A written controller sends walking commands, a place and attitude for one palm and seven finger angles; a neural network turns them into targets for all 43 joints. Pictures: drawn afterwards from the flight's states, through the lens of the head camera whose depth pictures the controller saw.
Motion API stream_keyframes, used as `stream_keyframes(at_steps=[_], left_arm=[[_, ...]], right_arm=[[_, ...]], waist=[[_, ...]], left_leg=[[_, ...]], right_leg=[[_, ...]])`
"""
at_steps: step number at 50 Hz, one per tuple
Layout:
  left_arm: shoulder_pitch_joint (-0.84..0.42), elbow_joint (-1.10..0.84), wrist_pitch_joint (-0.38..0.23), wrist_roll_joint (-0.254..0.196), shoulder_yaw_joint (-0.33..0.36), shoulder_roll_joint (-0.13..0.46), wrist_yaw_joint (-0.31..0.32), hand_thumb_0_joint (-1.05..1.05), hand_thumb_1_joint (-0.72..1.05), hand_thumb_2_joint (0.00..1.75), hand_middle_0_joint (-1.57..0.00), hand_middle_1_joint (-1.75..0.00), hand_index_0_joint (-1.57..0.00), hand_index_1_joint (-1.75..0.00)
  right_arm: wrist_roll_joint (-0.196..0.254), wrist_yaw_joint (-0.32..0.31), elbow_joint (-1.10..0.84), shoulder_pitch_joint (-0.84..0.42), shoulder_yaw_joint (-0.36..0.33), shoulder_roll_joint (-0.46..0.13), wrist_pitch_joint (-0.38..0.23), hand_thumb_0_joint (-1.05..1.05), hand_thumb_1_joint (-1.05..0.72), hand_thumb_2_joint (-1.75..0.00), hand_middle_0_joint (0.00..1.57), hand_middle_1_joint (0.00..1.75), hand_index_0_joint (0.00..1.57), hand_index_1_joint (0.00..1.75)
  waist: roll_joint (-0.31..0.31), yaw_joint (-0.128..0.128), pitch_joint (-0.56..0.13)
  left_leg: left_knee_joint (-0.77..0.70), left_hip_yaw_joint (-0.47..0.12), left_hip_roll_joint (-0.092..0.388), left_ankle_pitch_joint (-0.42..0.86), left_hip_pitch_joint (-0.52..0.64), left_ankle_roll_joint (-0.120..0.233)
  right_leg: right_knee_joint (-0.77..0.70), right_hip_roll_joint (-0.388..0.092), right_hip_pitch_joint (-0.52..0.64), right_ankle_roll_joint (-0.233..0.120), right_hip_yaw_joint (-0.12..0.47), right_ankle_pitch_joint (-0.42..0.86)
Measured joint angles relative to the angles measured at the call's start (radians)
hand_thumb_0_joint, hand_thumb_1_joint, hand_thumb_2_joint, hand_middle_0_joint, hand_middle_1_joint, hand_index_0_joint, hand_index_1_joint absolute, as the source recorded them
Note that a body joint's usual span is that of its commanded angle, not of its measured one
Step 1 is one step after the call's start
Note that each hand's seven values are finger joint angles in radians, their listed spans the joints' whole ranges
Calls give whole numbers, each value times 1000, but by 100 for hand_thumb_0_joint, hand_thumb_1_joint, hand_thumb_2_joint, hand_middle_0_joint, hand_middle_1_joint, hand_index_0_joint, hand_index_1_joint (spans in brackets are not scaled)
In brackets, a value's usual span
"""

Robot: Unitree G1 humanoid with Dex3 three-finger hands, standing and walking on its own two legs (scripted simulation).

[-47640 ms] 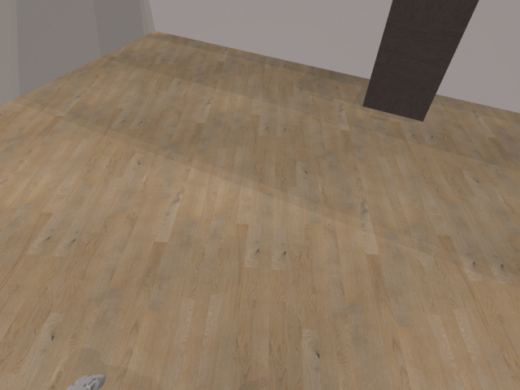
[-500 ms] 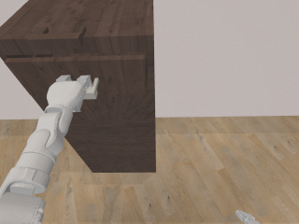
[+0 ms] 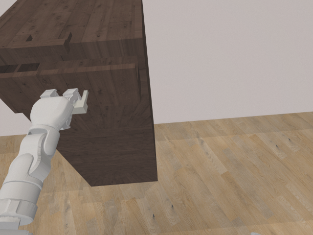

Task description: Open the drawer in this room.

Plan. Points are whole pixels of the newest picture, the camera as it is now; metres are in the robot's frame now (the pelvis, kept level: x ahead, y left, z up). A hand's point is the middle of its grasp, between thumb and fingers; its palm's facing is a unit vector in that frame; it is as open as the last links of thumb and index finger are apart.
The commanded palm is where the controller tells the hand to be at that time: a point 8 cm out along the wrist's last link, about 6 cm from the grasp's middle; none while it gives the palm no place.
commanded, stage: pull the drawer open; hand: left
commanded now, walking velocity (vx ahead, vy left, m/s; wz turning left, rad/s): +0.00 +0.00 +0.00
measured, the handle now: (66, 101) +0.44 +0.25 +0.11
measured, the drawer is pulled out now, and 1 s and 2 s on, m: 0.05 0.19 0.30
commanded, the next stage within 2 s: open the thumb to release the handle in 1.90 s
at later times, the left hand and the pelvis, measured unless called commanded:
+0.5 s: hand (58, 143) +0.32 +0.24 +0.09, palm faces +0.00 -0.05 -1.00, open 5.7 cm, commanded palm +0.30 +0.26 +0.15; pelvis +0.00 +0.00 +0.00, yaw +3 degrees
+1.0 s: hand (48, 179) +0.23 +0.24 +0.09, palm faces +0.04 -0.10 -0.99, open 6.0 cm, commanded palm +0.19 +0.24 +0.15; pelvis +0.00 +0.00 +0.00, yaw +1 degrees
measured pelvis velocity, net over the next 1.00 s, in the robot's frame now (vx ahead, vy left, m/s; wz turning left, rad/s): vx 0.00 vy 0.00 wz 0.01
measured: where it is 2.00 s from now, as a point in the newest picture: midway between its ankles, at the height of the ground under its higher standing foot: outside the picture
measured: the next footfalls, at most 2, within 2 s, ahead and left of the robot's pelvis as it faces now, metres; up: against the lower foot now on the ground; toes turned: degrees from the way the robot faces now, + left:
none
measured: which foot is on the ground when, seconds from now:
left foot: down 0.00-1.00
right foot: down 0.00-1.00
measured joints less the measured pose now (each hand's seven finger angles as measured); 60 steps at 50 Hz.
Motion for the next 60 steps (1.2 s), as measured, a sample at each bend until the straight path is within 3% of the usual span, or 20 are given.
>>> stream_keyframes(at_steps=[6,12,16,19,26,31,37,42,51,60], left_arm=[[159,-189,59,-30,-17,-9,7,2,72,76,-28,-135,-39,-135],[288,-341,99,-47,-54,-24,6,2,71,75,-28,-135,-40,-135],[209,-297,96,-22,-131,-37,14,1,70,78,-30,-135,-41,-135],[154,-252,108,0,-163,-49,6,0,69,80,-31,-134,-41,-135],[90,-163,99,-5,-173,-49,-39,2,68,79,-31,-133,-41,-135],[98,-151,69,-14,-124,-40,-67,2,69,77,-31,-133,-41,-135],[265,-291,51,-32,-29,-29,-56,3,70,75,-27,-134,-39,-133],[433,-449,45,-55,7,-21,-21,3,71,75,-25,-135,-37,-130],[695,-680,73,-64,-12,-31,58,3,70,75,-27,-135,-37,-129],[822,-782,93,-47,-57,-35,84,3,67,76,-30,-133,-38,-131]], right_arm=[[0,14,-12,-35,-2,-7,-14,1,-91,-89,20,30,20,30],[-4,24,-29,-103,11,2,-34,1,-91,-89,20,30,20,30],[1,8,-12,-147,25,4,-45,1,-91,-89,20,30,20,30],[0,0,-4,-183,35,16,-44,1,-91,-89,20,30,20,30],[-1,-21,-3,-199,66,45,-37,1,-91,-89,20,30,20,30],[-8,-24,-1,-171,71,50,-33,1,-91,-89,20,30,20,30],[-21,-1,-17,-128,49,25,-33,1,-91,-89,20,30,20,30],[-25,13,-17,-105,25,-6,-39,1,-91,-89,20,30,20,30],[-26,36,-28,-130,13,-14,-61,1,-91,-89,20,30,19,30],[-28,45,-61,-194,56,20,-62,1,-91,-89,20,30,20,30]], waist=[[6,8,1],[14,37,-2],[11,79,12],[12,95,17],[17,98,22],[12,85,32],[15,57,37],[13,54,38],[23,83,18],[38,125,7]], left_leg=[[-13,5,-4,-5,34,4],[-29,1,-12,-5,68,7],[-14,-31,-22,-3,66,6],[-16,-44,-25,5,68,3],[-35,-53,-24,22,91,-4],[-48,-48,-15,31,105,-11],[-59,-21,-7,29,115,-13],[-48,-9,-6,16,112,-12],[-17,-11,-8,-7,97,-8],[5,-27,-11,-15,102,-6]], right_leg=[[-17,-3,35,6,6,-2],[-33,-11,71,11,2,-3],[-25,-21,85,8,-30,-11],[-25,-23,91,4,-43,-9],[-35,-21,112,-3,-52,0],[-41,-13,120,-11,-47,8],[-40,-4,113,-11,-19,11],[-24,-3,104,-9,-7,0],[-6,-7,97,-2,-9,-18],[2,-10,114,0,-25,-25]])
